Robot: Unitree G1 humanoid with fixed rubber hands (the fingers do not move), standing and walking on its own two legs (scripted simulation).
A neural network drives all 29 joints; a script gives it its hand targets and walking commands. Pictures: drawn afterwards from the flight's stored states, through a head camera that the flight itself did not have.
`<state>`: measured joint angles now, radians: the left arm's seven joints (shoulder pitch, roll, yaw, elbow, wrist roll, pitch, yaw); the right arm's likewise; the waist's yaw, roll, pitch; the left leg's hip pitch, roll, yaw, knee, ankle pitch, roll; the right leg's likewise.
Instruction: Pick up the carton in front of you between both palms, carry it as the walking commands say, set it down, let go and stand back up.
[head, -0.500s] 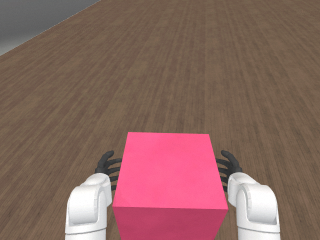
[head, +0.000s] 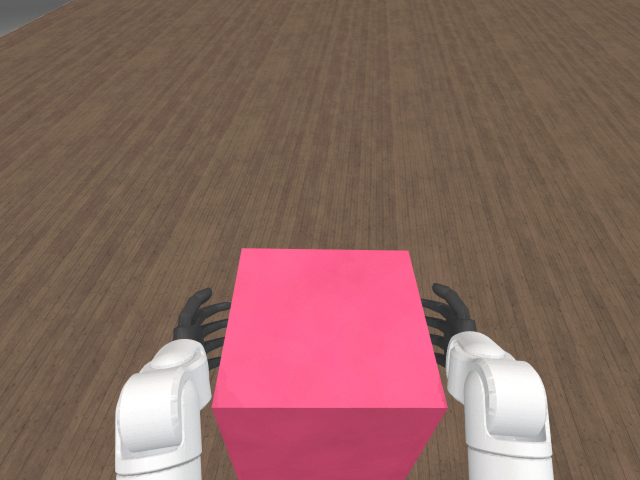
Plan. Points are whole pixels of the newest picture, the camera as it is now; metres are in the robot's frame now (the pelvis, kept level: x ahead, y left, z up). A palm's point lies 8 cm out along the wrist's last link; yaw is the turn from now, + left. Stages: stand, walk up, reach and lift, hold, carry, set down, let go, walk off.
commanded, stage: carry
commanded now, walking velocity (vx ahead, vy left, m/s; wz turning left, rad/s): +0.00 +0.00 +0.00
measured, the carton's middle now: (323, 372) +0.29 +0.00 +0.00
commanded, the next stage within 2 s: none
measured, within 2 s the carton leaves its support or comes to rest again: neither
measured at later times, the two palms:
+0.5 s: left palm (226, 239) +0.42 +0.13 +0.11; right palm (448, 242) +0.42 -0.17 +0.10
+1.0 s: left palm (230, 251) +0.41 +0.13 +0.09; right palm (450, 249) +0.42 -0.17 +0.09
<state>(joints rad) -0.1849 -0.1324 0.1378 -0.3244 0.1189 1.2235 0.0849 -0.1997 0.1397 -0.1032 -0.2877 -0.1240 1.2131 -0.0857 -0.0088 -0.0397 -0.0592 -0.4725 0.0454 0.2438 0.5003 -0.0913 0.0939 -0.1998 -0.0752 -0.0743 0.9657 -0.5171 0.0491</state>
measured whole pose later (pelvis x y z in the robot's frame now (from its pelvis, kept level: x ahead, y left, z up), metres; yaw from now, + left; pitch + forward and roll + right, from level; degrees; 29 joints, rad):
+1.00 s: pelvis +0.16 -0.03 +0.01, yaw +2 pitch +3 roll +0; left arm -0.13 -0.13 0.09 -0.25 0.14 1.18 0.07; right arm -0.13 0.13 -0.10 -0.25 -0.14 1.19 -0.07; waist 0.00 0.00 -0.15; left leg -0.23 0.08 0.18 0.52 -0.33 -0.01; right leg -0.29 -0.06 -0.18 0.53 -0.29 -0.01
